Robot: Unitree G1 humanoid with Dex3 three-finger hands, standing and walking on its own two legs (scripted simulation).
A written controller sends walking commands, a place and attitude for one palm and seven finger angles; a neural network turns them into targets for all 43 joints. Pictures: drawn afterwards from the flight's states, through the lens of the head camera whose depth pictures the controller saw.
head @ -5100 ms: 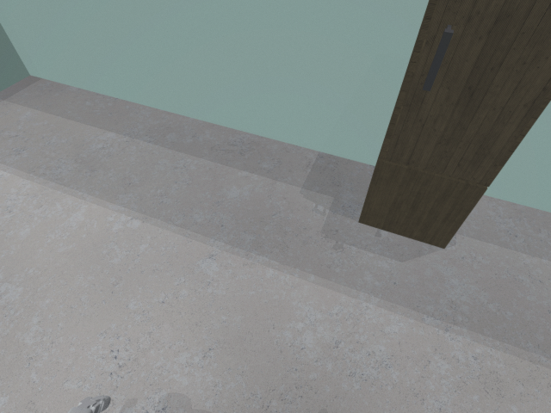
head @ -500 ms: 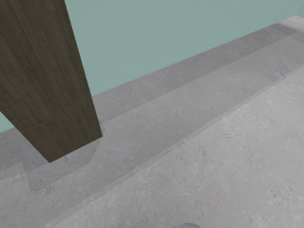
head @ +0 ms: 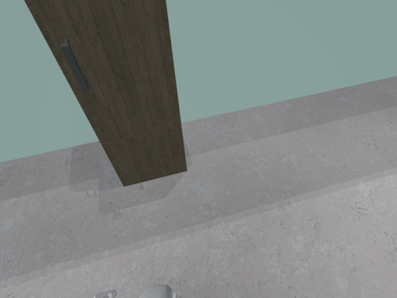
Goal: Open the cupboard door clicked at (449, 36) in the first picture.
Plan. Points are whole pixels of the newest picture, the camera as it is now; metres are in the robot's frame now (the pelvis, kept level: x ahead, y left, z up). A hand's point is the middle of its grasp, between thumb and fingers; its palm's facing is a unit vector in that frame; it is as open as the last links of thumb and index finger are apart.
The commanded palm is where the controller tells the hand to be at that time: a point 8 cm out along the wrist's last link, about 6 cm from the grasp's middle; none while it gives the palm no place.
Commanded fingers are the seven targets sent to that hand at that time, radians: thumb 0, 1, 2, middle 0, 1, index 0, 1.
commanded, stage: turn to face it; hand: left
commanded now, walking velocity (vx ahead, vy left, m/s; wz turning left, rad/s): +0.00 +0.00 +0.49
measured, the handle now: (76, 65) +0.77 +0.43 +0.05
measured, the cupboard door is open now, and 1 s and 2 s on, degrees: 0 0 0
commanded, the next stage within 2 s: take the last steps up to it in 0.50 s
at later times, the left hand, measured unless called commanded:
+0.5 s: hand out of the picture +0.01 +0.26 -0.16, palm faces +0.25 -0.93 -0.26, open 7.4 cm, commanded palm none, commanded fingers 0.00 0.90 0.90 -0.20 -0.30 -0.20 -0.30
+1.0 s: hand out of the picture -0.09 +0.17 -0.16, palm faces +0.41 -0.89 -0.21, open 7.3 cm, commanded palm none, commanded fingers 0.00 0.90 0.90 -0.20 -0.30 -0.20 -0.30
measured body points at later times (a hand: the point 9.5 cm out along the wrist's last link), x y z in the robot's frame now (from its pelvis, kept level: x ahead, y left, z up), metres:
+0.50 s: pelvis -0.01 +0.04 +0.00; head +0.02 +0.05 +0.45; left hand +0.00 +0.31 -0.14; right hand +0.12 -0.17 -0.14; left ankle -0.02 +0.14 -0.74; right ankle +0.01 -0.10 -0.69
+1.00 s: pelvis +0.02 +0.02 +0.01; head +0.03 +0.01 +0.46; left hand -0.11 +0.21 -0.14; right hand +0.13 -0.20 -0.15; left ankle -0.01 +0.18 -0.70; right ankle +0.02 -0.09 -0.74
